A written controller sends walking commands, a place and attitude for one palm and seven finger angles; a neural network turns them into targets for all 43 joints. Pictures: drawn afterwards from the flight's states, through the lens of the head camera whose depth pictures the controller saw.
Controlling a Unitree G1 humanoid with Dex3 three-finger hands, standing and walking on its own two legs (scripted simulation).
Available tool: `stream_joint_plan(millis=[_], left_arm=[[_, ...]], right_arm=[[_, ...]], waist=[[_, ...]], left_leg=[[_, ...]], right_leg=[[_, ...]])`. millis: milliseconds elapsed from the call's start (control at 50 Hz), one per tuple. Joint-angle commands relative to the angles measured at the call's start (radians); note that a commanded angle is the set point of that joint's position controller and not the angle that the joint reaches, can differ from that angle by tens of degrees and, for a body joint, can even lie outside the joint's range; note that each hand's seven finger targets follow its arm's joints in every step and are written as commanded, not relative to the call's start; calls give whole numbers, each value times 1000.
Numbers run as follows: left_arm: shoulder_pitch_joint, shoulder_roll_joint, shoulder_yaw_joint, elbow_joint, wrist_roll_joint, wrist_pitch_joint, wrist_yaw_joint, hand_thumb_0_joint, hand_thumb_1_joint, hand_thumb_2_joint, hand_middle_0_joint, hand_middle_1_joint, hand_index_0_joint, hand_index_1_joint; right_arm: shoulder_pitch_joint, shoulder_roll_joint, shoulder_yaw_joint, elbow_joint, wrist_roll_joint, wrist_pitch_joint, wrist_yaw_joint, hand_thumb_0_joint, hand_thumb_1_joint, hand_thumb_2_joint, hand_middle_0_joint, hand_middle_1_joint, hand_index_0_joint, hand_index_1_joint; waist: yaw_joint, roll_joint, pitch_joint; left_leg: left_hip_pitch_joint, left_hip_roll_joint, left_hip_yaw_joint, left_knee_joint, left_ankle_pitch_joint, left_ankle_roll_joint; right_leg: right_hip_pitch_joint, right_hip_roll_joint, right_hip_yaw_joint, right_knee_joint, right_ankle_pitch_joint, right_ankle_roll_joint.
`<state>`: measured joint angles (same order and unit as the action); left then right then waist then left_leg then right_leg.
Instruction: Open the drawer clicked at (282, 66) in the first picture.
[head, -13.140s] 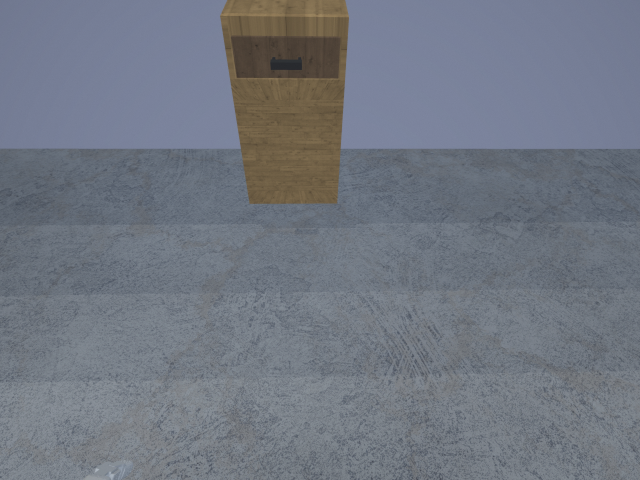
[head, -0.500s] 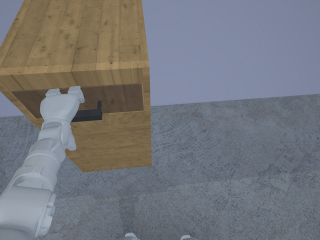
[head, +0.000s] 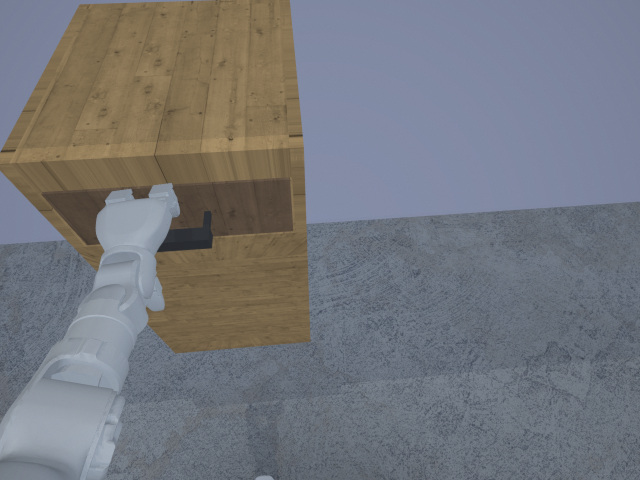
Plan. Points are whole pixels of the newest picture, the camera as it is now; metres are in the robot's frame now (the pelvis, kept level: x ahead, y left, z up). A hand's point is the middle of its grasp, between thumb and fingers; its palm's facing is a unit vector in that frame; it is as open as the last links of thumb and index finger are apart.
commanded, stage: move the hooked fingers above the handle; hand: left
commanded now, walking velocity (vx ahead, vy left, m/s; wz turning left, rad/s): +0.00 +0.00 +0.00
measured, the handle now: (178, 229) +0.50 +0.23 -0.05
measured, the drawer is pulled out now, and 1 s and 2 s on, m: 0.00 0.00 0.00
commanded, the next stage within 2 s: none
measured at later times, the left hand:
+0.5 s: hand (155, 255) +0.42 +0.23 +0.00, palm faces -0.15 -0.04 -0.99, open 13.8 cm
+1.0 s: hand (173, 258) +0.41 +0.20 +0.00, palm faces -0.14 -0.08 -0.99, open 13.8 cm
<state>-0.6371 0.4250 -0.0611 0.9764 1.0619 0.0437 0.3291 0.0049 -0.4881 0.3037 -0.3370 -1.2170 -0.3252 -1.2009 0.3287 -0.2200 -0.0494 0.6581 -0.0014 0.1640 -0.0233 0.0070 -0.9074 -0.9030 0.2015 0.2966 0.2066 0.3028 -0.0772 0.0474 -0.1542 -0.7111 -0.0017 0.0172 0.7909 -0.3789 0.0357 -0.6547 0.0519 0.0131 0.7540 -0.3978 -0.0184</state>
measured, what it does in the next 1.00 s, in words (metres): stands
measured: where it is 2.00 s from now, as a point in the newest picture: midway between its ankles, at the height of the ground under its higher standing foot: outside the picture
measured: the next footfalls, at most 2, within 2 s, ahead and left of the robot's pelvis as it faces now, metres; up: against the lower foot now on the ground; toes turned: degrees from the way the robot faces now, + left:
none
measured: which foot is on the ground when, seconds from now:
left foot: down 0.00-1.00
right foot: down 0.00-1.00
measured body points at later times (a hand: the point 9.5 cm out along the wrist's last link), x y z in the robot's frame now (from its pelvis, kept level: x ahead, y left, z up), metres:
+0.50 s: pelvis +0.00 -0.01 +0.00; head +0.07 -0.02 +0.45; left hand +0.42 +0.23 +0.05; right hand +0.04 -0.27 -0.13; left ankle -0.01 +0.10 -0.71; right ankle -0.03 -0.11 -0.71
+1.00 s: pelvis +0.00 +0.00 +0.00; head +0.07 +0.01 +0.44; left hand +0.42 +0.21 +0.05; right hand +0.05 -0.26 -0.13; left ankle -0.01 +0.10 -0.71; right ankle -0.03 -0.11 -0.71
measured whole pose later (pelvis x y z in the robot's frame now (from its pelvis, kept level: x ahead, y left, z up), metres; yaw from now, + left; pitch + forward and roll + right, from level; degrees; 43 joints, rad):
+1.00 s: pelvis +0.00 +0.00 +0.00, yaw +2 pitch +16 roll -2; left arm -0.60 0.41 -0.14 0.87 1.04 -0.10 0.26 0.00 -0.49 0.30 -0.33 -1.20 -0.32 -1.20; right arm 0.33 -0.22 -0.06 0.69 -0.01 0.14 -0.05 0.01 -0.91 -0.90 0.20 0.30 0.21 0.30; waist -0.07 0.04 -0.15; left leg -0.71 -0.02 -0.01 0.81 -0.38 0.04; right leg -0.64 0.04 -0.02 0.76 -0.40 -0.02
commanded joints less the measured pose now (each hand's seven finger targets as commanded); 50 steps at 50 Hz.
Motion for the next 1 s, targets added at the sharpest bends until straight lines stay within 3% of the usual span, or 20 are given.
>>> stream_joint_plan(millis=[0,100,120,160,180,200,240,320,360,440,520,560,660,740,780,840,860,880,940,980], left_arm=[[-447,97,-41,-288,-9,-109,0,0,-500,300,-300,-1200,-300,-1200],[-441,160,36,-260,22,-147,66,0,-500,300,-300,-1200,-300,-1200],[-434,207,82,-233,31,-137,90,0,-500,300,-300,-1200,-300,-1200],[-425,266,139,-220,48,-106,139,0,-500,300,-300,-1200,-300,-1200],[-432,246,124,-204,47,-81,156,0,-500,300,-300,-1200,-300,-1200],[-414,298,169,-200,55,-60,171,0,-500,300,-300,-1200,-300,-1200],[-373,296,170,-162,53,-6,176,0,-500,300,-300,-1200,-300,-1200],[-378,227,75,-126,30,52,111,0,-500,300,-300,-1200,-300,-1200],[-392,188,38,-172,-5,27,51,0,-500,300,-300,-1200,-300,-1200],[-463,99,-59,-255,-41,-83,-37,0,-500,300,-300,-1200,-300,-1200],[-484,204,34,-299,9,-187,5,0,-500,300,-300,-1200,-300,-1200],[-484,280,109,-292,39,-200,60,0,-500,300,-300,-1200,-300,-1200],[-359,348,208,-162,46,-68,180,0,-500,300,-300,-1200,-300,-1200],[-314,257,118,-93,31,45,136,0,-500,300,-300,-1200,-300,-1200],[-356,153,12,-146,1,51,70,0,-500,300,-300,-1200,-300,-1200],[-413,85,-57,-301,-62,-29,-28,0,-500,300,-300,-1200,-300,-1200],[-445,90,-63,-348,-58,-73,-48,0,-500,300,-300,-1200,-300,-1200],[-471,55,-98,-357,-61,-111,-58,0,-500,300,-300,-1200,-300,-1200],[-550,178,0,-399,-13,-206,-13,0,-500,300,-300,-1200,-300,-1200],[-556,209,49,-351,36,-218,62,0,-500,300,-300,-1200,-300,-1200]], right_arm=[[75,-163,-68,-60,-3,-39,-25,0,-900,-900,200,300,200,300],[83,-160,-66,-38,-9,-41,-9,0,-900,-900,200,300,200,300],[82,-162,-65,-36,-10,-40,-6,0,-900,-900,200,300,200,300],[71,-163,-60,-49,-14,-38,-1,0,-900,-900,200,300,200,300],[64,-162,-60,-52,-15,-38,2,0,-900,-900,200,300,200,300],[60,-165,-59,-55,-16,-36,5,0,-900,-900,200,300,200,300],[49,-167,-57,-67,-17,-29,9,0,-900,-900,200,300,200,300],[61,-173,-63,-77,4,-29,2,0,-900,-900,200,300,200,300],[62,-174,-67,-74,7,-34,-8,0,-900,-900,200,300,200,300],[64,-169,-63,-60,4,-48,-35,0,-900,-900,200,300,200,300],[78,-159,-63,-38,-3,-55,-41,0,-900,-900,200,300,200,300],[76,-158,-61,-34,-7,-54,-31,0,-900,-900,200,300,200,300],[53,-164,-52,-53,-18,-39,0,0,-900,-900,200,300,200,300],[65,-177,-60,-68,-6,-25,11,0,-900,-900,200,300,200,300],[72,-181,-68,-75,5,-26,6,0,-900,-900,200,300,200,300],[63,-177,-73,-74,3,-36,-18,0,-900,-900,200,300,200,300],[58,-173,-74,-64,4,-40,-27,0,-900,-900,200,300,200,300],[65,-170,-74,-55,-2,-44,-35,0,-900,-900,200,300,200,300],[74,-164,-67,-31,-10,-52,-45,0,-900,-900,200,300,200,300],[78,-157,-63,-21,-14,-57,-34,0,-900,-900,200,300,200,300]], waist=[[-52,7,-332],[-19,64,-326],[-9,36,-309],[16,32,-365],[11,33,-355],[33,23,-397],[44,2,-428],[2,-49,-404],[-17,-65,-438],[-72,-59,-309],[-39,35,-305],[-11,82,-352],[49,36,-412],[27,-26,-441],[-18,-56,-435],[-60,-75,-418],[-65,-42,-406],[-82,-19,-339],[-57,64,-286],[-39,117,-295]], left_leg=[[364,-3,-25,-46,412,18],[318,-13,-33,-24,410,8],[282,-13,-33,-23,393,7],[240,-24,-21,-14,404,8],[221,-26,-8,-11,398,10],[209,-30,-4,-10,406,8],[197,-34,8,-10,421,10],[202,-32,23,-33,369,18],[250,-28,25,-40,393,24],[270,-26,0,-51,326,32],[272,-23,-21,-25,315,24],[258,-25,-27,-7,350,15],[166,-37,1,7,400,6],[188,-32,20,-9,428,8],[243,-23,21,-21,432,17],[330,-14,-3,-41,436,27],[358,-14,-14,-40,433,28],[371,-12,-23,-40,411,28],[363,-6,-51,-33,363,17],[347,-8,-67,-11,368,4]], right_leg=[[57,10,-18,-93,339,-17],[8,13,-29,-54,313,-32],[15,14,-33,-43,305,-36],[57,14,-28,-21,340,-35],[67,13,-25,-22,356,-33],[99,11,-23,-14,374,-32],[152,13,-19,-12,420,-29],[193,9,-5,-62,433,-12],[226,2,6,-82,485,-3],[145,-6,8,-116,392,-4],[44,0,0,-76,302,-21],[25,4,-8,-38,306,-29],[103,14,-24,9,381,-29],[177,14,-21,-22,465,-20],[188,11,-12,-56,494,-9],[182,4,-6,-95,469,-4],[140,5,-3,-97,435,0],[87,5,-11,-102,385,-5],[-27,4,-25,-76,258,-23],[-99,12,-42,-31,220,-36]])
